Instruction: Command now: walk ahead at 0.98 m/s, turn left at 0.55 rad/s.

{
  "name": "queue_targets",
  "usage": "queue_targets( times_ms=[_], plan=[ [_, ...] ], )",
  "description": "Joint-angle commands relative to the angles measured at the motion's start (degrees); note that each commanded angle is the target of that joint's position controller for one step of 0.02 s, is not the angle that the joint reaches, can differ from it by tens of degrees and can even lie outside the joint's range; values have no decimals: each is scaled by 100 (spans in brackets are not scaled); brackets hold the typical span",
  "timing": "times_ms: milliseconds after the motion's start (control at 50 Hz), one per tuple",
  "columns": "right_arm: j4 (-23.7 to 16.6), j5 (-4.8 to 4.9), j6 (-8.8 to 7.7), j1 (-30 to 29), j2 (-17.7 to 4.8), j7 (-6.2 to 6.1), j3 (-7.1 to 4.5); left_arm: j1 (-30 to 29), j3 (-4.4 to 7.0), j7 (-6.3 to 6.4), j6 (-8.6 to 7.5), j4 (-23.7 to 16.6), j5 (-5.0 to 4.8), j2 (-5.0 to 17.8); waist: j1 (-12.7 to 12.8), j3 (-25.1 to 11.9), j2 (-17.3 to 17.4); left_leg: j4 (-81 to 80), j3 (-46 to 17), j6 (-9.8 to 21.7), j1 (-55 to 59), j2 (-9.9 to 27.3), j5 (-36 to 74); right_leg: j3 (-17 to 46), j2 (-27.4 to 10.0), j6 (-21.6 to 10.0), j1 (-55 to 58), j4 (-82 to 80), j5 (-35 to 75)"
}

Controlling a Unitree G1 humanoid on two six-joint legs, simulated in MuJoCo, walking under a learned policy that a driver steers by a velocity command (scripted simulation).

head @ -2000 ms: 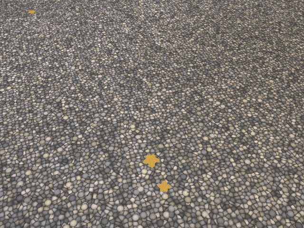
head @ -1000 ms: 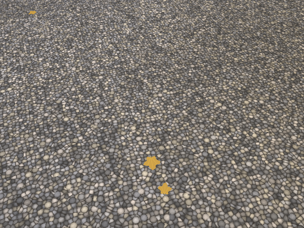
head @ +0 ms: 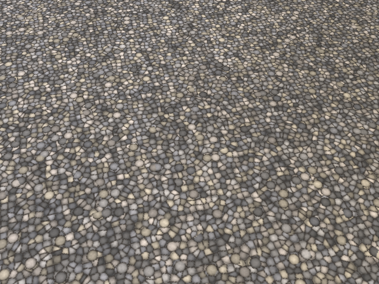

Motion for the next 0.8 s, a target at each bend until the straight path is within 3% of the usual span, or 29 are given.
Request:
queue_targets(
  times_ms=[20, 60, 80, 100, 120, 140, 160, 180, 200, 220, 240, 260, 280, 320, 400, 440, 480, 520, 540, 560, 580, 600, 620, 640, 660, 680, 700, 740, 800],
  plan=[
    [-510, 68, -12, -130, 52, 173, 139, -972, 15, -8, -247, -692, -167, 573, -502, 555, -571, -1439, 656, 103, 1407, 36, 1253, 345, -1657, -268, -2087, -1771, 4307],
    [-503, 119, -35, -162, -181, 147, 79, -688, 48, -31, -266, -647, -250, 790, -470, 417, -275, -1904, 1134, 407, 1804, -421, 1531, -44, -1599, -111, -1328, -1546, 6107],
    [-482, 91, -58, -98, -321, 140, 31, -504, 69, 12, -225, -633, -250, 912, -493, 218, -351, -2077, 1388, 528, 1904, -736, 1395, -190, -1611, 2, -754, -1032, 7331],
    [-380, 80, -61, 345, -488, 143, -39, -483, 98, 70, -145, -666, -194, 1067, -719, -134, -612, -2213, 1444, 656, 2278, -952, 1215, -303, -1661, 107, -356, -179, 8058],
    [-151, 73, -27, 1305, -754, 148, -164, -697, 147, 131, -53, -775, -112, 1244, -1235, -723, -800, -2176, 1401, 797, 3238, -1140, 1050, -293, -1738, 158, -359, 1133, 8377],
    [224, 101, 41, 2641, -1003, 111, -327, -1154, 190, 148, 37, -945, -89, 1369, -1909, -1286, -773, -2338, 1125, 1011, 4526, -1113, 900, -226, -1720, 180, -843, 2983, 7915],
    [281, 197, 127, 2792, -1208, 52, -471, -1303, 189, 55, 68, -965, -49, 1133, -1856, -1192, 96, -2857, 253, 1319, 5093, -748, 393, -309, -821, 224, -1854, 5550, 2995],
    [104, 186, 218, 2106, -1456, 72, -495, -981, 17, 11, -8, -1404, 25, 512, -909, -1126, 1194, -2944, -1915, 1765, 5325, 61, 730, 222, -239, 284, -3417, 7331, -366],
    [-50, 124, 240, 1817, -1648, 49, -503, -831, -61, -43, -92, -1978, -121, 498, -557, -1674, 1506, -4736, -4419, 2446, 5976, 919, -1590, 1247, -295, 235, -4646, 7227, -356],
    [-98, 65, 211, 1637, -1169, -25, -448, -1159, -58, -46, -132, -1922, -45, 758, -507, -786, 204, -5436, -4713, 2133, 5238, 991, -2518, 1374, -636, 179, -4922, 6610, 121],
    [-85, 54, 161, 1442, -970, -77, -413, -1364, -41, -58, -118, -1904, -4, 811, -270, -179, -497, -5398, -4166, 1852, 4266, 805, -2117, 1398, -854, 208, -4616, 5966, 463],
    [-81, 97, 79, 1337, -960, -119, -383, -1490, -86, -47, -59, -1932, 117, 696, -36, 19, -700, -5349, -3603, 1716, 3566, 526, -1187, 1407, -977, 289, -4243, 5623, 438],
    [-142, 149, -23, 1273, -1010, -175, -377, -1423, -125, -54, 62, -1977, 209, 612, 161, 57, -647, -5317, -3144, 1673, 3015, 307, -424, 1415, -1113, 414, -3858, 5222, 438],
    [-168, 251, -179, 1237, -938, -188, -320, -1655, -160, -74, 248, -2120, 226, 595, 302, 144, -571, -5444, -2330, 1536, 2268, -192, 382, 1215, -1265, 649, -3341, 4290, 455],
    [-234, 293, -249, 1682, -1095, -124, -397, -2993, -276, -183, 278, -2737, 95, 461, -170, 259, -297, -5523, -1676, 1194, 2156, -700, 2341, 715, -1032, 749, -2920, 2212, 2068],
    [-233, 295, -225, 1977, -1164, -81, -456, -3360, -315, -190, 256, -2940, 14, 413, -456, 90, -79, -5463, -1741, 1012, 2674, -661, 3029, 627, -786, 655, -2745, 1401, 2681],
    [-294, 293, -210, 1998, -1279, -103, -501, -3531, -300, -165, 236, -3122, -33, 536, -533, -64, 80, -5296, -1874, 875, 3188, -499, 3511, 713, -661, 557, -2475, 786, 2829],
    [-407, 297, -225, 1785, -1453, -153, -545, -2952, -179, -79, 212, -3030, -67, 869, -208, -557, 154, -4515, -1940, 574, 3492, -477, 4639, 847, -427, 448, -1378, 342, 2603],
    [-474, 255, -242, 1621, -1651, -150, -587, -2237, -47, -1, 189, -2866, -108, 1189, 197, -1056, 202, -3612, -1992, 440, 3564, -463, 5040, 980, -409, 391, -566, 418, 2273],
    [-585, 211, -260, 1217, -1796, -124, -615, -1053, 77, 99, 187, -2578, -143, 1431, 946, -1589, 211, -2346, -1926, 355, 3175, -602, 4805, 1003, -598, 353, 606, 397, 1978],
    [-774, 170, -307, 1000, -1283, -96, -483, 160, 216, 226, 201, -2331, -14, 1784, 1396, -2261, -168, -620, -1670, 316, 2318, -864, 3260, 1714, -1408, 252, 1962, 614, 541],
    [-1015, 441, -265, 1755, -251, -122, -217, 83, 265, 204, 182, -2326, 316, 2106, 645, -2823, -1999, 1088, -1044, 196, 535, -1476, -1783, 4417, -3216, -163, 3210, -104, -695],
    [-1118, 416, -189, 1808, -696, -191, -159, -526, 317, 97, 225, -2419, 231, 1903, 392, -2719, -2162, 1558, -670, 297, -64, -1074, -1318, 5884, -3304, -357, 2649, -939, -1913],
    [-1006, 270, -94, 1306, -998, -183, -218, -1109, 189, 69, 240, -2520, 180, 1260, 377, -1670, -1249, 1400, -468, 264, -204, -695, -611, 4844, -2927, -316, 1645, -1105, -2075],
    [-1006, 178, -32, 1082, -1040, -104, -231, -1236, 125, 46, 249, -2426, 164, 992, 319, -1088, -587, 1186, -333, 208, -124, -502, -329, 3927, -2696, -285, 944, -1088, -1075],
    [-1066, 104, 22, 798, -953, -12, -225, -1060, 91, 45, 242, -2255, 175, 901, 319, -756, -317, 1064, -299, 188, -64, -341, -294, 3162, -2445, -174, 502, -1157, -160],
    [-1191, 61, 96, 768, -780, 83, -188, -858, 49, 48, 198, -2055, 153, 817, 192, -580, -534, 1026, -269, 165, -67, -223, -273, 2672, -2368, -151, 220, -1207, 333],
    [-1435, 59, 225, 451, -500, 172, -87, -557, 8, -41, 84, -1739, -4, 640, 86, -332, -663, 1035, -172, 186, -400, -1, -201, 1902, -2258, 6, 77, -1346, 1223],
    [-1820, 44, 275, -110, -453, 262, 11, -595, -9, -116, -29, -1624, -80, 646, -54, -98, -659, 676, 114, 170, -569, 44, 442, 736, -2081, 163, -272, -1592, 2723]
  ],
)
